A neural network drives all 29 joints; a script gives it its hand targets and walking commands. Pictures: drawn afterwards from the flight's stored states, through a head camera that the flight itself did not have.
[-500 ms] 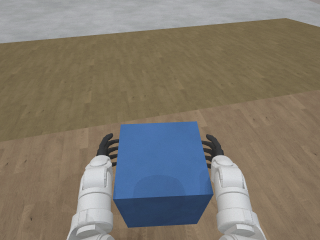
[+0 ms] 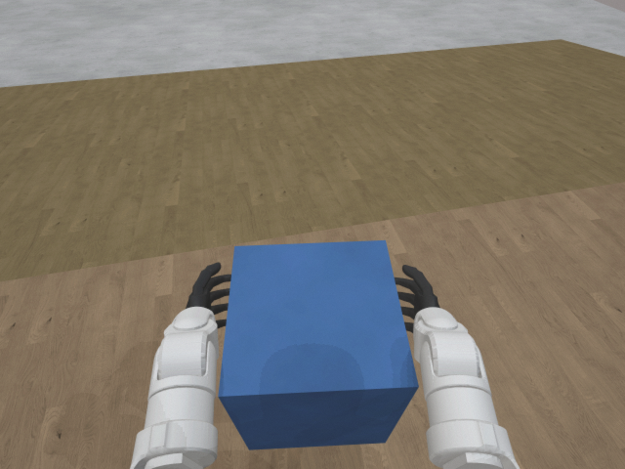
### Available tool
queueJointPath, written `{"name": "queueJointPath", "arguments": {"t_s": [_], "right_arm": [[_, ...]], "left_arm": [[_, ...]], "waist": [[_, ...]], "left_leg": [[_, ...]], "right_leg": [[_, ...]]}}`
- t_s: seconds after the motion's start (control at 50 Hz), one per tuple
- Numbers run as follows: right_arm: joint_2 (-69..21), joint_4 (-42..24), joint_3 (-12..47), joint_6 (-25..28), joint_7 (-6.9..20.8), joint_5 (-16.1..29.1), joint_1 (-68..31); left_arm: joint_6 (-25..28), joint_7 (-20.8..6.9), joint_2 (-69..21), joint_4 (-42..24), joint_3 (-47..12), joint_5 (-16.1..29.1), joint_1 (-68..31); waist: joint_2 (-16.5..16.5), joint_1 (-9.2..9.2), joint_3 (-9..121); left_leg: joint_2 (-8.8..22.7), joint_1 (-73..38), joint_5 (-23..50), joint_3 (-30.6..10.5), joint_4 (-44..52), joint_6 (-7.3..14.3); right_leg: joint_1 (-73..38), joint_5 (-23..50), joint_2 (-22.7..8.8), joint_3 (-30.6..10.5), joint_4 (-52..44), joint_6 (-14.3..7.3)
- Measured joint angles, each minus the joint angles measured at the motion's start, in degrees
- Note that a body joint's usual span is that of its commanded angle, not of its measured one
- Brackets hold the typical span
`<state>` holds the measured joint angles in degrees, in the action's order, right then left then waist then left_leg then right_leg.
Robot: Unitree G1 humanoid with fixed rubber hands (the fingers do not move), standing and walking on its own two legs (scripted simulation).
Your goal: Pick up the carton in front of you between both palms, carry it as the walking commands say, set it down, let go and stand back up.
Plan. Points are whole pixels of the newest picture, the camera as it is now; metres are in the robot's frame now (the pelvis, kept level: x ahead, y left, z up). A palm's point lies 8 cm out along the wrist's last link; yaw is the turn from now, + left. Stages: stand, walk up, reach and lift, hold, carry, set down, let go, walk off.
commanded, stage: reach and lift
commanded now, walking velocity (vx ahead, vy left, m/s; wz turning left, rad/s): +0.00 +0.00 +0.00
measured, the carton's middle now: (314, 350) +0.28 +0.00 -0.04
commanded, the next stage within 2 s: hold in 0.28 s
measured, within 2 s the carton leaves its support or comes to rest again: neither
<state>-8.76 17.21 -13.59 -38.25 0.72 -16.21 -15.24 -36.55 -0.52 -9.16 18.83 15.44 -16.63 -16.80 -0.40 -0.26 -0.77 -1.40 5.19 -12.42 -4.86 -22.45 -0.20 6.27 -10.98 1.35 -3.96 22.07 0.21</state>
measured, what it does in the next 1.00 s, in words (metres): stands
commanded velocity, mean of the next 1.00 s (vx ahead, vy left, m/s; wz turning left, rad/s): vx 0.02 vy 0.00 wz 0.00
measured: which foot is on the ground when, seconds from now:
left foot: down 0.00-1.00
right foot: down 0.00-1.00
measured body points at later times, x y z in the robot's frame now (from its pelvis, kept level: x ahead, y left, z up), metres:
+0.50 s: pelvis +0.00 +0.00 +0.00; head -0.05 +0.00 +0.45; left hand +0.30 +0.16 +0.05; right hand +0.29 -0.15 +0.04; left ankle +0.00 +0.12 -0.74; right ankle +0.02 -0.12 -0.74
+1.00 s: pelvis -0.01 +0.00 +0.00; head -0.05 +0.00 +0.45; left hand +0.30 +0.15 +0.05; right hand +0.29 -0.15 +0.04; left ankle +0.00 +0.12 -0.74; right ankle +0.02 -0.12 -0.74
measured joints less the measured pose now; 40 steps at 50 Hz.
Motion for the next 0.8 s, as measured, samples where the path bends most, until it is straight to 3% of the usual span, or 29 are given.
{"name": "queueJointPath", "arguments": {"t_s": [0.3, 0.44, 0.8], "right_arm": [[0.33, -2.66, 1.62, -2.34, -0.24, 0.66, 1.47], [0.56, -6.49, 3.12, -4.74, -0.51, 1.68, 2.56], [-0.26, -3.69, 0.10, -5.50, 0.01, 0.64, -1.16]], "left_arm": [[-2.39, 0.22, 0.33, -2.53, -1.64, 0.80, 1.33], [-4.93, 0.53, 0.64, -6.66, -3.17, 1.95, 2.60], [-5.54, -0.17, -0.25, -3.98, 0.20, 0.42, -0.99]], "waist": [[-0.06, -0.07, -0.12], [0.01, 0.25, 0.01], [-0.04, 0.18, -1.38]], "left_leg": [[-0.07, -1.98, 0.24, 0.11, 1.13, 0.18], [-0.02, -3.54, 0.89, 0.26, 2.33, 0.17], [-0.02, -2.46, 0.57, 0.09, -0.09, 0.02]], "right_leg": [[-2.01, 0.30, -0.15, -0.17, -1.25, 0.15], [-3.47, 0.96, -0.17, -0.36, -2.35, 0.17], [-2.52, 0.71, 0.02, -0.17, -0.13, 0.08]]}}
